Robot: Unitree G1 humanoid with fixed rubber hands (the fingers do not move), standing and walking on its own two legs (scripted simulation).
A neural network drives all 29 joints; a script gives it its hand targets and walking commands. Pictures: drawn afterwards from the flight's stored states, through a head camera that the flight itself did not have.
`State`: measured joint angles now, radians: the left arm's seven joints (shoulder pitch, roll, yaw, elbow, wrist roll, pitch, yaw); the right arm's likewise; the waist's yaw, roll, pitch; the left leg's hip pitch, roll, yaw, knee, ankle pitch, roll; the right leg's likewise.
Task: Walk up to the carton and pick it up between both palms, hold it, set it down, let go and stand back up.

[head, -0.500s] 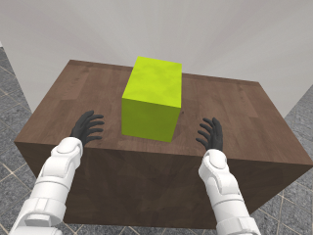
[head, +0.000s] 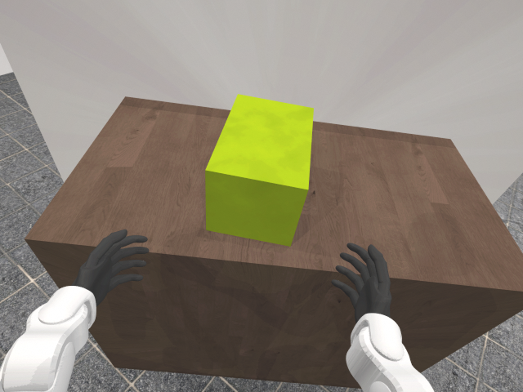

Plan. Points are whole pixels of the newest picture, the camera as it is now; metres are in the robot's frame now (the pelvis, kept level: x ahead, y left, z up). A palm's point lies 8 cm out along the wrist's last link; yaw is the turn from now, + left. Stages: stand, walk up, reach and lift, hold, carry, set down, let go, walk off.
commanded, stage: set down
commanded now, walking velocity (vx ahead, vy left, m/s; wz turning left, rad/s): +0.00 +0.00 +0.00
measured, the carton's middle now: (262, 166) +0.54 -0.02 +0.05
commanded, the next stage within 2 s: none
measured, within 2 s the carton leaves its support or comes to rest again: neither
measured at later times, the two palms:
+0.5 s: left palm (67, 316) +0.21 +0.24 +0.07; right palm (381, 337) +0.18 -0.15 +0.07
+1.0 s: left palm (75, 336) +0.20 +0.24 +0.03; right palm (386, 339) +0.19 -0.17 +0.05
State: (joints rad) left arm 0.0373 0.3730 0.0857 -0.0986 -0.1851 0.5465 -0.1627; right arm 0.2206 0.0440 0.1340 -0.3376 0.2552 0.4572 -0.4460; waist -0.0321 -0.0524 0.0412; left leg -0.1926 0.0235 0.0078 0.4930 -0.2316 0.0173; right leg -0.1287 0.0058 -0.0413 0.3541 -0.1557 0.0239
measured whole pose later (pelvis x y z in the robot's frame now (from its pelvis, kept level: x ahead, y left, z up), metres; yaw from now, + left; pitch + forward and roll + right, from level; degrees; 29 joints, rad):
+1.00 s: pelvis +0.03 -0.01 +0.00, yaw +0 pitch -3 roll -1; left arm 0.43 0.44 0.09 -0.24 -0.20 0.32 -0.19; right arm 0.56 0.02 0.14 -0.44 0.17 0.34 -0.33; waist 0.02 -0.02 0.10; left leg -0.13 0.02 0.01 0.42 -0.24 0.00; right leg -0.09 0.01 -0.04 0.35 -0.20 0.00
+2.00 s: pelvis +0.03 -0.02 +0.00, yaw +0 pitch -3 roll -1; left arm 0.40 0.38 0.02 0.10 -0.16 0.19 -0.09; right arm 0.47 -0.04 0.02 0.13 0.05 0.01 -0.11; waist 0.02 0.01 0.10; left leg -0.13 0.02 0.01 0.42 -0.24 0.00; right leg -0.10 0.01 -0.04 0.35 -0.20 0.00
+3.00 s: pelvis +0.05 -0.03 +0.00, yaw +0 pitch -2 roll +0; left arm 0.25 0.29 0.00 0.63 0.01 0.00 -0.02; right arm 0.25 -0.30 -0.05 0.78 -0.03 -0.04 0.01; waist 0.02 0.00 0.08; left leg -0.13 0.02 0.01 0.42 -0.26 -0.01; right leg -0.12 0.01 -0.04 0.40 -0.25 -0.01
